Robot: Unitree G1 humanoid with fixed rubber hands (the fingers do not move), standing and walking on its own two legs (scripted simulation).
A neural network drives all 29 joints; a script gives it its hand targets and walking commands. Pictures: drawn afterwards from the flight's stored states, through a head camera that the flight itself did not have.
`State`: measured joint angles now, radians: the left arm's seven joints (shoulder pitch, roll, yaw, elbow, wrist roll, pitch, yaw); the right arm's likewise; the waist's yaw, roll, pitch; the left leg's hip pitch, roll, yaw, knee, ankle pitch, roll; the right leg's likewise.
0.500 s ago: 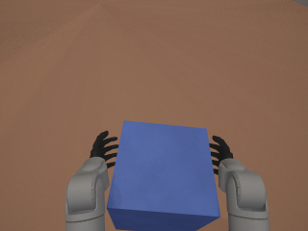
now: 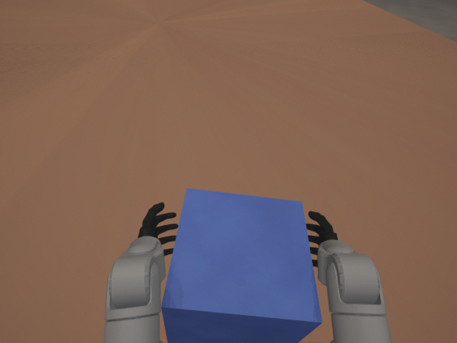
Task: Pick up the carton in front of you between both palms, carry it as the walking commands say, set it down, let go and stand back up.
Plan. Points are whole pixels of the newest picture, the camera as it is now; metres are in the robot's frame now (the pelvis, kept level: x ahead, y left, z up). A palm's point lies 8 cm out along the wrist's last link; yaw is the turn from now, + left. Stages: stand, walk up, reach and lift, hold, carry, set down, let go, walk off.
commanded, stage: carry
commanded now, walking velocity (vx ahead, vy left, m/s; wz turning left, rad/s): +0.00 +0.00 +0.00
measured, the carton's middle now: (233, 278) +0.27 +0.01 -0.02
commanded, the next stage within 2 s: none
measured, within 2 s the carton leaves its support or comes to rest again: neither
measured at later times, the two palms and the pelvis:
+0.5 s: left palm (157, 274) +0.25 +0.14 +0.04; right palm (334, 272) +0.25 -0.16 +0.04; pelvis -0.05 -0.01 +0.00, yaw +0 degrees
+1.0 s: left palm (156, 287) +0.23 +0.13 +0.05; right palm (342, 285) +0.22 -0.16 +0.04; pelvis -0.07 -0.01 +0.00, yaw +0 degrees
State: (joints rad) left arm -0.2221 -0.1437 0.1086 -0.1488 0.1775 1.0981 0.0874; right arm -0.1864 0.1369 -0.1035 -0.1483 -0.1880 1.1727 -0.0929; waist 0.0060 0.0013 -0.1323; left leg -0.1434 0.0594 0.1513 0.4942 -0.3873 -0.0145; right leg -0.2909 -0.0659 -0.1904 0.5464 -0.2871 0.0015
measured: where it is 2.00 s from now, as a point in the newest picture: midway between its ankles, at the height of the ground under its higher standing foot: outside the picture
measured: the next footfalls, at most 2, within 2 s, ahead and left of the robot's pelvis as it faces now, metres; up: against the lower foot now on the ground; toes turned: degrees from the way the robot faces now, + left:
none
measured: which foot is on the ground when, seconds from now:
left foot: down 0.00-1.00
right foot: down 0.00-1.00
